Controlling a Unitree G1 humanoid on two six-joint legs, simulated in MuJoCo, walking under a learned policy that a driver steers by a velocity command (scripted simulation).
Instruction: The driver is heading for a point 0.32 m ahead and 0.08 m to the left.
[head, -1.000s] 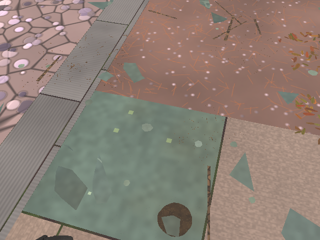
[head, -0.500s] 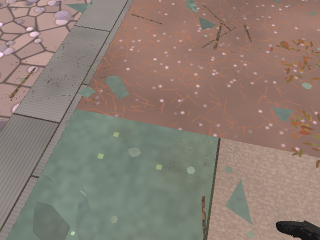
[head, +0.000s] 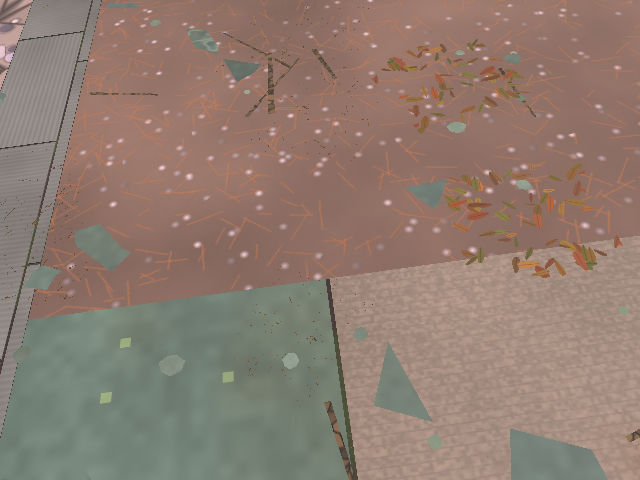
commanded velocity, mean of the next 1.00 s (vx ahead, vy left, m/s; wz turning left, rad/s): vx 0.00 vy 0.00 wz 0.37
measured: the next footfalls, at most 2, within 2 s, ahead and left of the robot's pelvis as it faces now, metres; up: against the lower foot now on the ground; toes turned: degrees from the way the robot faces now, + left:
left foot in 0.20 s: +0.03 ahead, +0.14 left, +0.00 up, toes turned +4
right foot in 0.52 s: +0.06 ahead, -0.11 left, +0.00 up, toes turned +17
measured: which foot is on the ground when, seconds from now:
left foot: up 0.00-0.18, down 0.20-0.52, up 0.54-0.98, down 1.00-1.00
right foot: down 0.00-0.26, up 0.28-0.50, down 0.52-1.00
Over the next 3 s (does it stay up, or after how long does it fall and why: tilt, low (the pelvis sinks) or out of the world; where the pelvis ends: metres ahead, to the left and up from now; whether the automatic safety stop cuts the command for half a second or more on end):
stays up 0.31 0.14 -0.01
